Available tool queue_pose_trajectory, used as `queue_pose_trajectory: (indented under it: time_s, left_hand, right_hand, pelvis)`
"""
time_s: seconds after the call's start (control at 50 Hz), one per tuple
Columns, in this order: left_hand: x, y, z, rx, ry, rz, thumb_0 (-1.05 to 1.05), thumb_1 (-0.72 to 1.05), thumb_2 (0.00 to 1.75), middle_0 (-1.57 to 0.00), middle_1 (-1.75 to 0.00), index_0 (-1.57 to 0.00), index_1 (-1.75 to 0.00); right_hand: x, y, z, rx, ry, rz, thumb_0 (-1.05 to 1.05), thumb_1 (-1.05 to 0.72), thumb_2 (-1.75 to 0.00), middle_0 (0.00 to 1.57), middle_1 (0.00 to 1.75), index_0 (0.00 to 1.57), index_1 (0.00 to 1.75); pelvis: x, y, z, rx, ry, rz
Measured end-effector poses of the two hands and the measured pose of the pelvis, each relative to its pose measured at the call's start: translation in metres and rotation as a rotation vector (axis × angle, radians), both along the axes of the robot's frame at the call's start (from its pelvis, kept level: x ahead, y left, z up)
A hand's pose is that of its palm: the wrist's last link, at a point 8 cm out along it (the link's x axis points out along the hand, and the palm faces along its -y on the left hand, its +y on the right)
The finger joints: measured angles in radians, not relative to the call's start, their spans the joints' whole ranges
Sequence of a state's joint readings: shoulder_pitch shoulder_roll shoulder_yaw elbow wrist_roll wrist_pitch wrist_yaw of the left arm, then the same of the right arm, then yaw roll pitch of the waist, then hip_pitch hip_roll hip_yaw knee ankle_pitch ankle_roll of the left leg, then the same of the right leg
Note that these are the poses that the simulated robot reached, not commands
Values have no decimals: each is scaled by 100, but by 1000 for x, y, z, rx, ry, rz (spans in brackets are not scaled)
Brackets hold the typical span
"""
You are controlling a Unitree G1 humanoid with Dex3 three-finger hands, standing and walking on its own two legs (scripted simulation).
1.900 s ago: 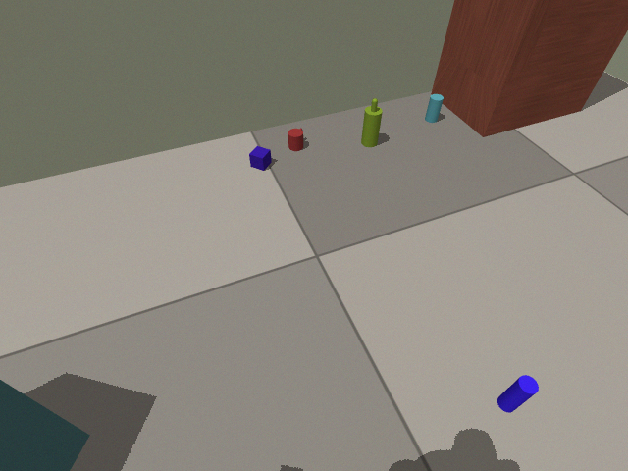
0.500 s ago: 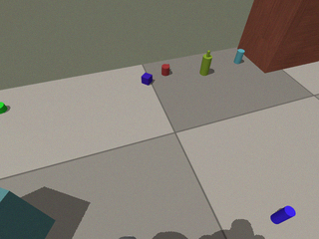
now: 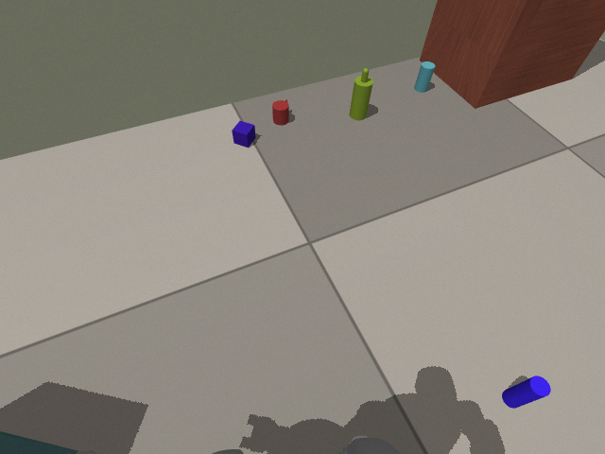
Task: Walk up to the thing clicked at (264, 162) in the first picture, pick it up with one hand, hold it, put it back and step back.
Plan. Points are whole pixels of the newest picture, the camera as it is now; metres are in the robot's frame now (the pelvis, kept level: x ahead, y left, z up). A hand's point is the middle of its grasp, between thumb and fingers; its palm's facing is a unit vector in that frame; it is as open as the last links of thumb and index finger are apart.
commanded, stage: walk up
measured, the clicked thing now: (244, 134) +1.49 +0.25 -0.71
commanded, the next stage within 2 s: stand in 1.02 s
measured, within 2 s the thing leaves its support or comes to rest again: neither
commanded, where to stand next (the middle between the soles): +0.06 -0.03 m, yaw +2 degrees
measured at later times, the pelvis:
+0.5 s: pelvis -0.01 -0.03 +0.00, yaw +1 degrees
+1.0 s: pelvis -0.01 -0.03 +0.03, yaw +3 degrees
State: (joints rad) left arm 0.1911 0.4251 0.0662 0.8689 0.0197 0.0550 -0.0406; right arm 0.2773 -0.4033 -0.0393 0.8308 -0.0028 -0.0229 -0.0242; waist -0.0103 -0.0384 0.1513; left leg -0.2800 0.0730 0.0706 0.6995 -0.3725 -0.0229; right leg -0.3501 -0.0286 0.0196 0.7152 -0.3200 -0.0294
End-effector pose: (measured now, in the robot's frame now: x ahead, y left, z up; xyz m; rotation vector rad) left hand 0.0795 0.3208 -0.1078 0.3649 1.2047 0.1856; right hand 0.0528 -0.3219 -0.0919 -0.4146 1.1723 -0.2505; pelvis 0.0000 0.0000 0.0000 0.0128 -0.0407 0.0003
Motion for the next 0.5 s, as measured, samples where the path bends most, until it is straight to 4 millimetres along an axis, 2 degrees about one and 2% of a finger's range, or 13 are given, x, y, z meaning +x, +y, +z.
queue_pose_trajectory:
  time_s: [0.06, 0.16, 0.22, 0.3, 0.4, 0.5]
  left_hand:
    - [12, -19, 1, 1, -27, -17, 0, 90, 90, -21, -30, -20, -30]
    - [25, -44, 9, -16, -70, -33, 0, 90, 90, -21, -30, -20, -30]
    - [30, -49, 9, -22, -96, -37, 0, 90, 90, -21, -30, -21, -30]
    - [35, -45, 0, -39, -138, -20, 0, 90, 90, -21, -30, -21, -30]
    - [27, -44, -4, -55, -122, 21, 0, 90, 90, -21, -30, -21, -30]
    - [4, -44, -2, -41, -90, 40, 0, 90, 90, -21, -30, -20, -30]
  right_hand:
    - [17, -14, -10, 4, -13, -5, 1, -90, -89, 21, 30, 21, 30]
    - [38, -16, -9, 25, -37, 9, 1, -91, -89, 21, 30, 20, 30]
    - [42, -14, -7, 31, -47, 24, 1, -91, -89, 21, 30, 20, 30]
    - [39, -9, -8, 19, -39, 48, 0, -91, -89, 21, 30, 20, 30]
    - [27, -4, -1, 28, -20, 62, 0, -91, -89, 21, 30, 21, 30]
    - [30, -11, -1, 40, -25, 65, 1, -91, -89, 21, 30, 21, 30]
  pelvis:
    - [1, -10, -4, -28, -6, 1]
    - [4, -18, 4, 6, 1, -7]
    - [5, -20, 4, 3, 8, -1]
    - [3, -19, -3, -4, 2, 23]
    - [0, -22, 2, -4, -11, 26]
    - [-6, -31, 5, -21, -11, 20]
